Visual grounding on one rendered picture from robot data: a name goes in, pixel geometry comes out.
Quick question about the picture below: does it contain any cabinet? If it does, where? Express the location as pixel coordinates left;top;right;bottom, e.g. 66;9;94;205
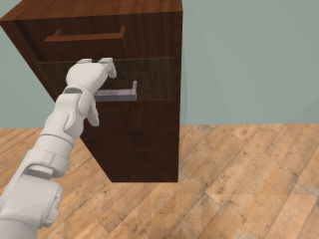
0;0;183;183

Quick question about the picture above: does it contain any robot left hand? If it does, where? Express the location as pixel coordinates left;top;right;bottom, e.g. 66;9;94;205
66;58;117;126

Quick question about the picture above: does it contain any drawer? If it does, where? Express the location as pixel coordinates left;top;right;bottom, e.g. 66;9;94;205
36;57;173;101

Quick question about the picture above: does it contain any robot left forearm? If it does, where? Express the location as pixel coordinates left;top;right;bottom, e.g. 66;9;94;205
0;85;94;212

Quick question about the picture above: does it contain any handle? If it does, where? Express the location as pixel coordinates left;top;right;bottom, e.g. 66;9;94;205
93;81;138;102
44;33;126;52

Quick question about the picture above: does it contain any robot left upper arm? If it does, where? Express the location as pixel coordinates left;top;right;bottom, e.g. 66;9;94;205
0;173;64;239

